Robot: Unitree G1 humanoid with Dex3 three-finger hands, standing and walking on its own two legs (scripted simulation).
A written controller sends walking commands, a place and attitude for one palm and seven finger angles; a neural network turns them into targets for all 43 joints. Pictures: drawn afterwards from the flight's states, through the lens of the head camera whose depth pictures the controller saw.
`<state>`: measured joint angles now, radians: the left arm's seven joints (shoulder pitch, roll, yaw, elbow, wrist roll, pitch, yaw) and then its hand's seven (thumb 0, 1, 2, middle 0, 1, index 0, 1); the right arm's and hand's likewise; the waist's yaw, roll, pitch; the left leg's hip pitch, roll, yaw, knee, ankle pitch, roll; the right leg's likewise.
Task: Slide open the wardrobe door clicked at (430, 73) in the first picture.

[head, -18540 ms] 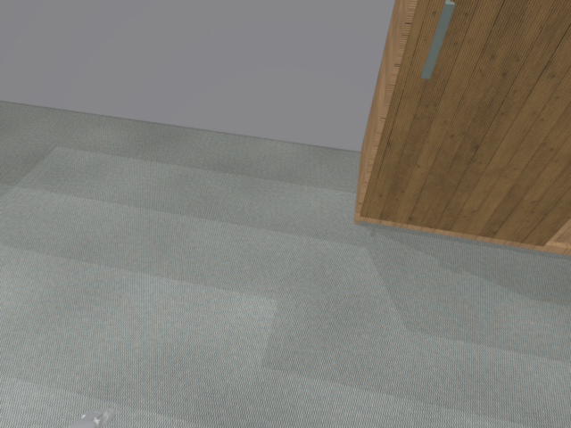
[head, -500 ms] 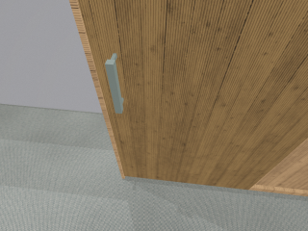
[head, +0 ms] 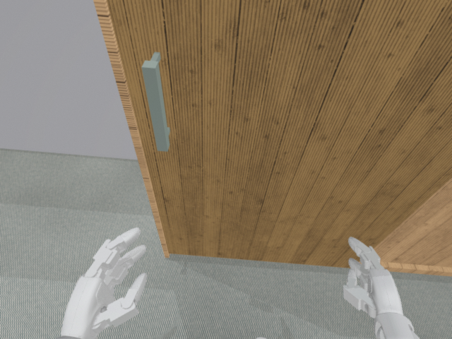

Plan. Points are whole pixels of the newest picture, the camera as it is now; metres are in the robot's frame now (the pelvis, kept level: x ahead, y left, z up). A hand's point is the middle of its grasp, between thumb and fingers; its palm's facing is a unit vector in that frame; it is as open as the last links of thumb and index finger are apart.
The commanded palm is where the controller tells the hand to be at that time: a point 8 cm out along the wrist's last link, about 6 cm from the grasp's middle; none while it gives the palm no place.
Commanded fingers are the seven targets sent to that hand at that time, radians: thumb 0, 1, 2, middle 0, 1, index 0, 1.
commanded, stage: raise the hand with hooked fingers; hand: left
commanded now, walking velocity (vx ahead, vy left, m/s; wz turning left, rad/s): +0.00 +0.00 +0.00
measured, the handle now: (160, 105) +0.52 +0.16 +0.13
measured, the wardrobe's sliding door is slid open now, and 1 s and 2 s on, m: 0.00 0.00 0.00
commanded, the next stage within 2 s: move the hooked fingers beside the handle in 1.72 s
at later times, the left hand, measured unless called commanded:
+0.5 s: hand (67, 263) +0.22 +0.25 +0.07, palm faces +0.08 -1.00 -0.05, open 11.3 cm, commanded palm +0.18 +0.29 +0.07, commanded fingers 0.00 -0.15 0.45 -0.28 -0.98 -0.28 -0.98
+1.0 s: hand (23, 222) +0.25 +0.30 +0.12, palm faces +0.04 -1.00 -0.08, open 13.8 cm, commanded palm +0.22 +0.35 +0.13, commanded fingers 0.00 -0.50 0.30 -0.30 -1.20 -0.30 -1.20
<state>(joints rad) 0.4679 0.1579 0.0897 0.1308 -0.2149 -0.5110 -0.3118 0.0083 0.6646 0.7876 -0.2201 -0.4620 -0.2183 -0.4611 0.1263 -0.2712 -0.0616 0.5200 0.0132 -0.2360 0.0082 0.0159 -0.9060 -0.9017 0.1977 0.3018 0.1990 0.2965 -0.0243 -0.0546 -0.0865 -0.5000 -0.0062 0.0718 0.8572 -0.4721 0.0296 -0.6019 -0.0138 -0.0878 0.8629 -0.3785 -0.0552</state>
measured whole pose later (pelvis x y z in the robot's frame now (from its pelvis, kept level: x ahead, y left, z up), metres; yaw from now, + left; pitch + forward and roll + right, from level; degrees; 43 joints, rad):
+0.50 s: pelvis +0.00 +0.03 +0.00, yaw +1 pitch +8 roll -2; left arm 0.43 0.27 0.27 -0.12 -0.33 -0.22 -0.25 0.01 0.07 0.54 -0.27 -0.83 -0.26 -0.83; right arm 0.30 -0.19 0.04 0.56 0.04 -0.20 -0.06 0.02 -0.90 -0.90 0.20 0.30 0.20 0.30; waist -0.02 0.02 -0.08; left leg -0.55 -0.01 0.05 0.89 -0.49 0.06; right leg -0.61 -0.02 -0.11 0.83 -0.36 -0.02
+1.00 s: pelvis +0.01 +0.04 +0.02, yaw +3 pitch +4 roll -2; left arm 0.13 0.40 0.36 0.10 -0.35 -0.07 -0.44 0.00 -0.46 0.32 -0.30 -1.17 -0.30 -1.17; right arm 0.23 -0.27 0.07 0.55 0.05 -0.26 -0.08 0.02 -0.90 -0.90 0.20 0.30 0.20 0.30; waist 0.03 0.05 -0.06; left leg -0.37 -0.03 0.03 0.73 -0.43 0.07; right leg -0.41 -0.02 -0.13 0.66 -0.31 0.00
